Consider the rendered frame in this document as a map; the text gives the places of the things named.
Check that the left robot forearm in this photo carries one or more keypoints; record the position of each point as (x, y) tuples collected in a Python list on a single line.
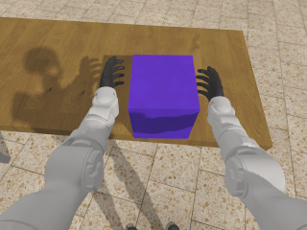
[(97, 124)]

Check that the left robot upper arm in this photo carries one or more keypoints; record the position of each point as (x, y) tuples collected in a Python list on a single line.
[(71, 174)]

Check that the table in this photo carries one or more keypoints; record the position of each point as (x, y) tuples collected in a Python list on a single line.
[(51, 69)]

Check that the carton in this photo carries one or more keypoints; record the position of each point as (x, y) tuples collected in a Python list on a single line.
[(163, 99)]

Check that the right robot forearm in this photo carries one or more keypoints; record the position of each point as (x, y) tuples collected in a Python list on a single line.
[(229, 133)]

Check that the right robot upper arm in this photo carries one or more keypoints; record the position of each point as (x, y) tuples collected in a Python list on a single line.
[(258, 181)]

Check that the right robot hand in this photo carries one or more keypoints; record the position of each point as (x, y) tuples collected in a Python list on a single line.
[(214, 87)]

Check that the left robot hand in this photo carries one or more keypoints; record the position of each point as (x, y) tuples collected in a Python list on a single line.
[(107, 76)]

